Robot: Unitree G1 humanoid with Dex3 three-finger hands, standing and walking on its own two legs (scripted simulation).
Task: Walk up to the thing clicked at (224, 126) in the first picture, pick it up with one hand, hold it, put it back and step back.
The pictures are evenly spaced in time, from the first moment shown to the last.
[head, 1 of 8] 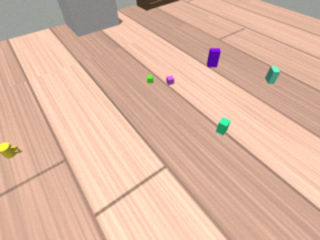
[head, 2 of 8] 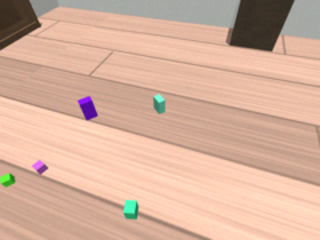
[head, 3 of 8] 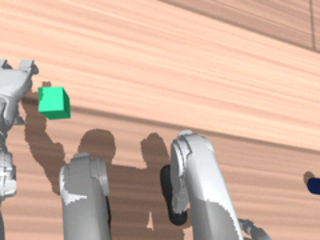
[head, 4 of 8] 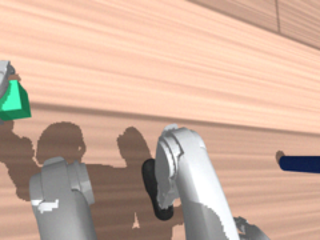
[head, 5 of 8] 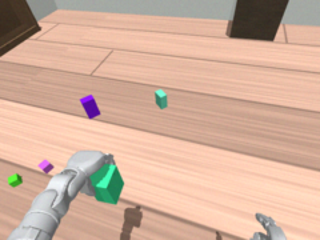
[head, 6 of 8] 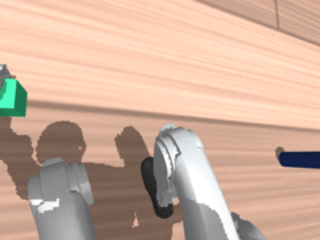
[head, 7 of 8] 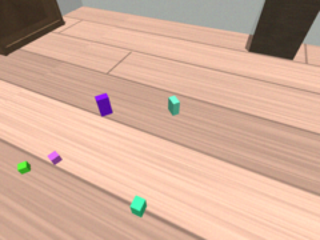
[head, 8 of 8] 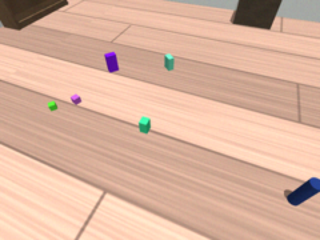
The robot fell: no
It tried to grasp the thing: yes
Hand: left
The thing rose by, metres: 0.63
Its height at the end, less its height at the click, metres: +0.00
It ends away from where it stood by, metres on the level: 0.01
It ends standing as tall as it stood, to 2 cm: yes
